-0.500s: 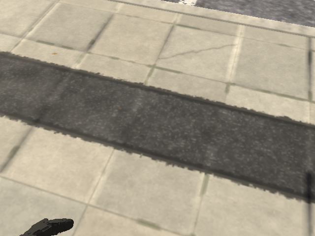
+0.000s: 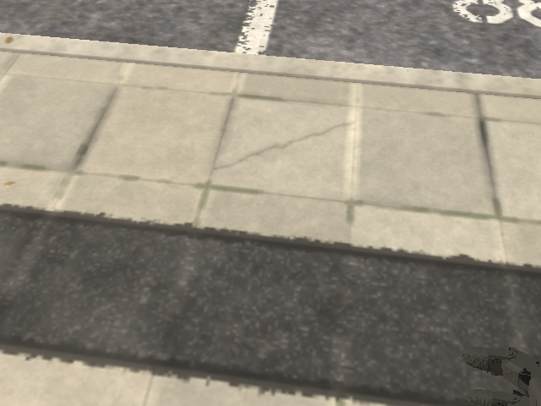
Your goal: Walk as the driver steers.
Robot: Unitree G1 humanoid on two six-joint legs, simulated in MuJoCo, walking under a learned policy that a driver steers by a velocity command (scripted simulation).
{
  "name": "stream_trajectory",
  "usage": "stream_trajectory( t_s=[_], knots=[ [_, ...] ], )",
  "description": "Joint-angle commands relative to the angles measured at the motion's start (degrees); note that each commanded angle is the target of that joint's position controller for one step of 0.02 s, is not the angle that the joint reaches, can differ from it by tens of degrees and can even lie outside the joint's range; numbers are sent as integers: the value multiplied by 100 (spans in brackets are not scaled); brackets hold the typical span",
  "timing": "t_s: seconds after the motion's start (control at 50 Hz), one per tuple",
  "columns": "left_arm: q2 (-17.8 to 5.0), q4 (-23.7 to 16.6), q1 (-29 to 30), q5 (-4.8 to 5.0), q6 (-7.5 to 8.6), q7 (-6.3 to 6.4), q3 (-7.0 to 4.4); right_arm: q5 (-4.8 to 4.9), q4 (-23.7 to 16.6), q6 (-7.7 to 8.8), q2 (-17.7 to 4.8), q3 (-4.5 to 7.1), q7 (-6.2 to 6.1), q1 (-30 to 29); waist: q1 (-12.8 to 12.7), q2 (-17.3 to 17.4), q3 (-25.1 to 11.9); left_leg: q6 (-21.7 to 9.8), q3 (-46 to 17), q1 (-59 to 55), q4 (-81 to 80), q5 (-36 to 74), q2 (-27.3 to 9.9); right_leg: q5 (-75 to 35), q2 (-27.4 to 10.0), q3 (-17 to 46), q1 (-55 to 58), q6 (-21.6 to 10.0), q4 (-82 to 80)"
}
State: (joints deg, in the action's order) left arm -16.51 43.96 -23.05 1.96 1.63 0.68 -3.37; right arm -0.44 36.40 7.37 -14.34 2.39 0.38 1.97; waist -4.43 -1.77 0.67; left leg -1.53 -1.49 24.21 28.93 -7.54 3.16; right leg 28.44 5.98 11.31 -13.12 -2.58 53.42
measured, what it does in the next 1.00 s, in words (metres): walks ahead, turning right: right foot, then left foot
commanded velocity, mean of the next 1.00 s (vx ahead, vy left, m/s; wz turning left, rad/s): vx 0.30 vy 0.00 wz -0.46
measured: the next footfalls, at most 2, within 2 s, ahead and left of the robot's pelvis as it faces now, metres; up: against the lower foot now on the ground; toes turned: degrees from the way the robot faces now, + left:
right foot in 0.44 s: +0.35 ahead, -0.20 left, +0.00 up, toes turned -19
left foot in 0.92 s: +0.50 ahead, -0.02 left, +0.00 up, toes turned -29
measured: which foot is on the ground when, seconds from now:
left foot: down 0.00-0.46, up 0.48-0.90, down 0.92-1.00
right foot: up 0.00-0.42, down 0.44-1.00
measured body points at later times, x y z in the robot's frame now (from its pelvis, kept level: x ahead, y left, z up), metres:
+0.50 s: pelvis +0.23 -0.07 -0.01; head +0.29 -0.10 +0.43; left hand +0.53 +0.09 -0.08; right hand +0.19 -0.37 -0.13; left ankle +0.11 +0.12 -0.66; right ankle +0.31 -0.18 -0.73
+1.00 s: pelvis +0.37 -0.10 +0.00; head +0.39 -0.10 +0.45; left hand +0.62 +0.06 -0.10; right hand +0.39 -0.40 -0.09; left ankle +0.47 +0.00 -0.73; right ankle +0.31 -0.18 -0.73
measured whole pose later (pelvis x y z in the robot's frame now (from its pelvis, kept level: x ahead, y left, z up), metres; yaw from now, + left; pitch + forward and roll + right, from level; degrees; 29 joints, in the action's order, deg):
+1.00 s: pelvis +0.37 -0.10 +0.00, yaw -27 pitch +1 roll +0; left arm -14.9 40.1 -9.9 -1.7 0.4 0.3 -1.1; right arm -0.9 41.1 1.3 -14.8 1.3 -0.1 9.5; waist -0.2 -1.0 0.3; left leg 0.5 -2.5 19.5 30.5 -12.2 0.4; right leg 17.7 4.8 6.3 -14.7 -1.6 31.9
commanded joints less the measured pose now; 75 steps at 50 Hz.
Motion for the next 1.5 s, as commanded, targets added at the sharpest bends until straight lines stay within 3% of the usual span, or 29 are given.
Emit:
stream_trajectory(
  t_s=[0.02,0.06,0.12,0.26,0.36,0.4,0.44,0.46,0.48,0.5,0.52,0.54,0.64,0.76,0.88,0.92,0.94,0.96,0.98,1.04,1.14,1.2,1.24,1.26,1.28,1.3,1.34,1.42,1.5],
  knots=[
    [-867,-671,365,-11,80,11,-156,14,-63,-103,-684,283,-58,1348,876,591,-696,-1062,-2638,-3256,-1049,-621,-2297,-356,-770,-241,-3076,249,1995],
    [-686,-808,643,-71,40,-44,-184,-28,19,-121,-524,206,-34,1054,623,658,-92,-896,-1725,-2177,-1446,0,-1854,-796,-1053,-372,-2816,284,1592],
    [-346,-885,668,-42,-39,-101,-114,4,165,-55,-649,257,-8,990,487,804,64,-981,-983,-1606,-1886,433,-1725,-1114,-1194,-581,-2617,352,1273],
    [-241,-1144,1655,-70,50,-266,-21,45,496,-101,-1077,352,-49,1150,739,515,170,-828,305,-1917,-1950,1222,-1643,-2883,-1200,-844,-2552,320,-666],
    [-342,-1497,2327,-50,41,-410,-32,191,706,-233,-1377,435,-49,1503,876,547,366,-634,642,-2602,-1682,1531,-1918,-2394,-1039,-1203,-2429,29,-1517],
    [-522,-1538,2101,-111,9,-421,-126,232,696,-316,-1541,484,-84,1431,632,682,178,-484,902,-2776,-911,3419,-1892,-1790,-703,-1524,-1854,-188,-1717],
    [-1035,-1171,575,-173,-17,-336,-422,259,628,-377,-1450,440,-149,1399,-187,503,-681,-106,1239,-2094,1322,4308,-1466,-2626,-195,-1674,378,-520,-2388],
    [-1585,-1104,18,-154,-62,-198,-546,-23,425,-331,-964,266,-138,1643,-167,-654,-1286,245,1221,-343,3283,642,-1032,-4635,-1400,-35,2217,-950,-2163],
    [-1965,-1395,377,-221,-11,-212,-534,-88,204,-214,-683,101,-68,2089,295,-1644,-2428,537,341,1360,5194,-3102,21,-4898,-2868,3059,3525,-2253,-2764],
    [-1462,-1480,394,-209,18,-269,-416,47,273,-157,-1271,231,-23,1581,-144,-498,-2597,460,-519,1517,5385,-2811,-365,-4998,-2665,2548,3253,-1996,-2897],
    [-1225,-1420,615,-190,53,-277,-333,163,117,-158,-1249,210,-30,1153,-40,-325,-1812,391,-372,1697,5157,-2418,-531,-5196,-2414,1680,2576,-1783,-2866],
    [-1074,-1369,845,-114,65,-264,-304,86,179,-193,-1154,190,-107,1116,184,191,-1167,422,-279,1679,4695,-2052,-740,-5200,-2072,1115,1758,-1514,-2924],
    [-1065,-1326,1371,-235,28,-126,-293,-45,257,-473,-992,175,-236,1320,678,-141,-853,645,-204,733,3656,-1342,-696,-5757,-1597,471,-50,-1417,-3293],
    [-927,-1068,1300,-186,-125,44,-203,3,148,-556,-770,81,-201,723,455,-361,-926,730,-224,531,2177,-257,-612,-4764,-1417,282,-23,-1117,-3213],
    [-682,-836,1250,-225,-180,-20,-52,21,35,-519,-768,98,-98,488,339,-535,-689,459,-180,-206,734,-522,-506,-4052,-1573,653,148,-1018,-2815],
    [-364,-704,1148,-241,-112,-36,83,-47,100,-454,-661,61,-44,679,487,-361,-634,204,-276,-1260,-642,1101,-635,-3307,-1268,464,-119,-583,-2639],
    [-288,-654,756,-405,-41,-44,110,-116,15,-447,-1043,121,-77,633,192,209,-769,-43,-935,-1767,-481,2810,-1265,-2386,-848,158,-299,-248,-2281],
    [-322,-512,222,-424,-10,-39,78,-146,-16,-486,-1030,96,-87,368,-192,929,-841,-579,-1219,-1777,-248,3023,-1544,-1081,-456,-315,-373,50,-2223],
    [-480,-503,443,-444,-38,-12,64,-54,-43,-528,-804,71,-64,257,-29,1050,-762,-761,-1362,-1357,-389,2067,-1498,-1045,-483,-488,-120,248,-2348],
    [-686,-635,1064,-329,-231,76,-62,71,-124,-574,-1092,173,18,325,260,1020,-338,-582,-1476,-940,-445,940,-1174,-1322,-384,-702,-212,205,-2177],
    [-473,-695,999,-269,-241,106,-137,107,-291,-672,-1110,254,-74,525,348,1089,-676,-840,-2050,-1101,-214,1593,-1267,-1345,-339,-878,-245,155,-1872],
    [-497,-660,901,-261,-231,83,-216,146,-486,-784,-1092,290,-109,353,335,626,-716,-627,-1839,-670,101,1187,-922,-1676,-551,-765,87,7,-2259],
    [-746,-684,930,-280,-250,100,-310,171,-592,-828,-994,281,-86,283,370,-273,-405,-146,-988,261,841,28,-254,-2532,-1345,-27,447,-446,-2893],
    [-868,-706,926,-320,-233,117,-341,130,-598,-836,-926,277,-62,384,378,-797,-362,88,-445,704,1529,-1046,43,-3365,-2168,657,674,-926,-3179],
    [-828,-805,1017,-352,-187,151,-314,90,-612,-841,-997,328,-41,376,314,-917,-392,237,-297,1033,2718,-2554,-91,-4294,-2869,1117,745,-1404,-3278],
    [-783,-879,1056,-346,-144,175,-282,110,-596,-860,-1130,411,-29,382,303,-444,-338,340,-415,1261,3614,-2790,-226,-4787,-3024,1096,762,-1579,-3255],
    [-816,-906,1398,-234,-110,195,-288,177,-519,-949,-903,370,-34,502,457,-134,-136,474,-438,1497,3611,-2259,-457,-4678,-2566,285,885,-1191,-3154],
    [-953,-807,1264,-221,-251,205,-351,210,-709,-981,-604,237,70,196,187,-581,-269,620,173,897,2441,-1638,-497,-4770,-2100,-760,1059,-958,-3093],
    [-1130,-706,1205,-99,-270,135,-415,218,-770,-1010,-770,319,155,352,204,-807,-455,433,595,-28,1077,-1259,-339,-4508,-2256,-1061,973,-811,-2823]
  ],
)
